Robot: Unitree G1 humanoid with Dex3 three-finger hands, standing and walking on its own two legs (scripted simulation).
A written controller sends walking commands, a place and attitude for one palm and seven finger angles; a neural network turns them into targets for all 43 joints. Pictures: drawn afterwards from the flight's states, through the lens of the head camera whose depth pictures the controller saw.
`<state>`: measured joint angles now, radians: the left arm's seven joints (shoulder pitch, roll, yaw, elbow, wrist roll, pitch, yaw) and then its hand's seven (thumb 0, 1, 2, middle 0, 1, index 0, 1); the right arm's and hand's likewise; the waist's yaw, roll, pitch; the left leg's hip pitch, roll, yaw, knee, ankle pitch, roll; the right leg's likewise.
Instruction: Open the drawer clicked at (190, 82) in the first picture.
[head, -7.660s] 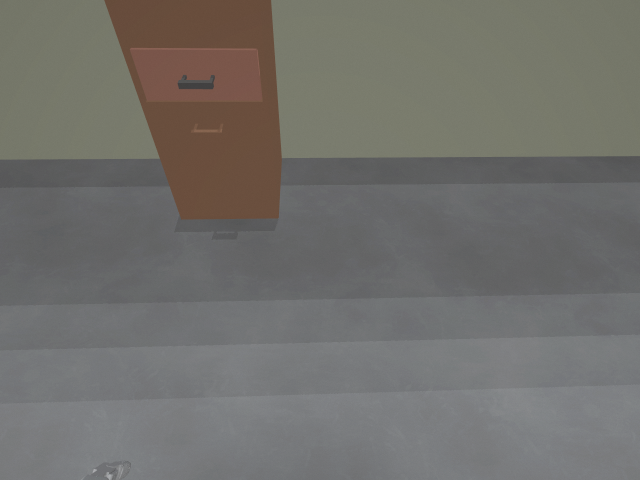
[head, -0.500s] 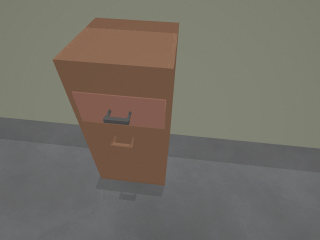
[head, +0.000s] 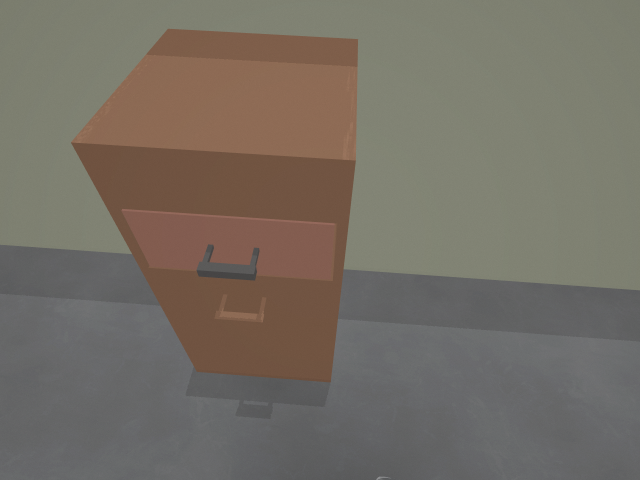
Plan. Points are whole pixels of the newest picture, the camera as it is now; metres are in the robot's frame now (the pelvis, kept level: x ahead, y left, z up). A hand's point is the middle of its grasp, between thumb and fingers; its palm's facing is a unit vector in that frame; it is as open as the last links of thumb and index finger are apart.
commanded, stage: come to a stop and stand still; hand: left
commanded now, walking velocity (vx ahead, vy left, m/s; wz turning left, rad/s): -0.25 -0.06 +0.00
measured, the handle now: (229, 261) +0.51 +0.20 -0.11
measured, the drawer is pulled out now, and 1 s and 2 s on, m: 0.00 0.00 0.00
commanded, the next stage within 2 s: look again from close up in 1.28 s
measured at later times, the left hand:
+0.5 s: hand out of the picture +0.03 +0.18 -0.18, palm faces +0.10 -0.98 -0.19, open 7.3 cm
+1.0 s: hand out of the picture -0.04 +0.11 -0.18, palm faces +0.06 -0.98 -0.17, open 7.4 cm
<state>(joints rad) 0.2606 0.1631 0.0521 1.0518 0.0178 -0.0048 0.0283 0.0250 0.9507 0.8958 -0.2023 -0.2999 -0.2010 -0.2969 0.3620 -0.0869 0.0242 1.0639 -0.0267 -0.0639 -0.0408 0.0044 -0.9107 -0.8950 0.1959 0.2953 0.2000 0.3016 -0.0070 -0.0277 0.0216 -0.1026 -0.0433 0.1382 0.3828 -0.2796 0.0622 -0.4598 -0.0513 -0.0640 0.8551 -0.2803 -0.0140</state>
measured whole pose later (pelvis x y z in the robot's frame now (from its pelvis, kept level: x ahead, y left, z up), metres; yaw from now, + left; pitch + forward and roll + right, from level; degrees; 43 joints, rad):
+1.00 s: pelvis -0.01 -0.04 -0.01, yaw +1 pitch +1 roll -1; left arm 0.36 0.09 -0.01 1.10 0.01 -0.05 0.04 0.01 0.91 0.90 -0.21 -0.30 -0.20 -0.30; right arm 0.30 -0.16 -0.01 1.07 -0.01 -0.01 -0.03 0.02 -0.92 -0.90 0.20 0.30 0.20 0.30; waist -0.02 0.04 0.01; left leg -0.22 0.01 0.04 0.55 -0.34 0.01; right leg -0.19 0.07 -0.05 0.52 -0.35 -0.07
